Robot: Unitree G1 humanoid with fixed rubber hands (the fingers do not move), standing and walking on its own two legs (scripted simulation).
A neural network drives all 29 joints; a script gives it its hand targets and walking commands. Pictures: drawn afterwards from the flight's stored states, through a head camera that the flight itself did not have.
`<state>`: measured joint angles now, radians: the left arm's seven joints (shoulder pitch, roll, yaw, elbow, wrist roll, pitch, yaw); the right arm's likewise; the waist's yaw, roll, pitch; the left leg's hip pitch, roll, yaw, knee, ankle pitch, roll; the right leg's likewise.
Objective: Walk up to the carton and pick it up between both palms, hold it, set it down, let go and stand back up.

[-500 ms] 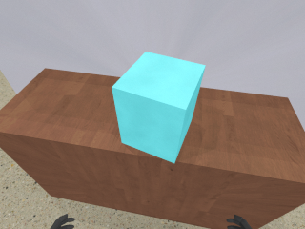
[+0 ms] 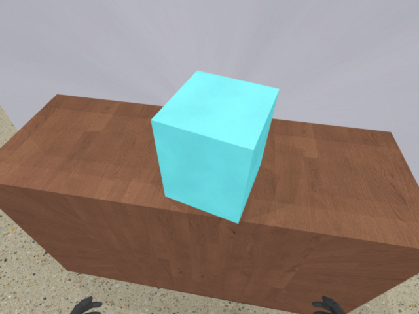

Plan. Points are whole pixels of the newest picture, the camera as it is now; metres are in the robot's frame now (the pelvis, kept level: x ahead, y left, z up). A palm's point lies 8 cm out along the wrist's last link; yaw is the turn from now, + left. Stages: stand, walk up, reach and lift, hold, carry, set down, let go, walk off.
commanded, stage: stand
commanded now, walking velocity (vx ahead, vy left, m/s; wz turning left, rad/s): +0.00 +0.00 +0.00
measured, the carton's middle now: (217, 147) +0.48 -0.03 +0.05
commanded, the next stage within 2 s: none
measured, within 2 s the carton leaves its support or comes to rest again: neither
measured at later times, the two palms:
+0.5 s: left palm out of the picture +0.12 +0.25 -0.08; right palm out of the picture +0.09 -0.26 -0.09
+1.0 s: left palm out of the picture +0.12 +0.25 -0.09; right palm out of the picture +0.09 -0.27 -0.10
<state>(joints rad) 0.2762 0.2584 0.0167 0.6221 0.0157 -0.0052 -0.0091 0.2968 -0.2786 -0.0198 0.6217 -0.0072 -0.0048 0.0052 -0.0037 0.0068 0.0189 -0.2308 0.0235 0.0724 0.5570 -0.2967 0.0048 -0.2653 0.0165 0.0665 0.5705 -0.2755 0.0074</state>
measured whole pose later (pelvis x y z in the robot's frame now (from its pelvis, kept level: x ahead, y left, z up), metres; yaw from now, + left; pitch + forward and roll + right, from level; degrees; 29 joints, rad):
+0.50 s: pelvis +0.00 +0.00 +0.00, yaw -1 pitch -2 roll +1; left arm 0.27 0.26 0.02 0.64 0.02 -0.01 -0.01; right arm 0.31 -0.28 -0.02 0.64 -0.01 0.00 0.00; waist -0.01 0.00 0.02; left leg -0.22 0.03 0.09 0.55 -0.29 0.01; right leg -0.27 0.02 0.08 0.57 -0.27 0.01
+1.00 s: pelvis +0.00 +0.00 +0.00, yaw -2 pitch -2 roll +1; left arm 0.28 0.26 0.01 0.65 0.01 -0.01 0.00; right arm 0.32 -0.29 -0.01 0.65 -0.01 0.00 0.00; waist -0.01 0.01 0.02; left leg -0.22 0.03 0.10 0.55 -0.30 0.01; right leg -0.27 0.03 0.10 0.57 -0.27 0.01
